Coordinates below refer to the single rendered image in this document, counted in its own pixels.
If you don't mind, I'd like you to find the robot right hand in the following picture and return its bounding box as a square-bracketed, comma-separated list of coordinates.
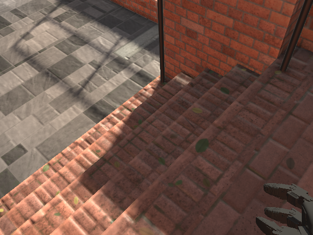
[255, 183, 313, 235]

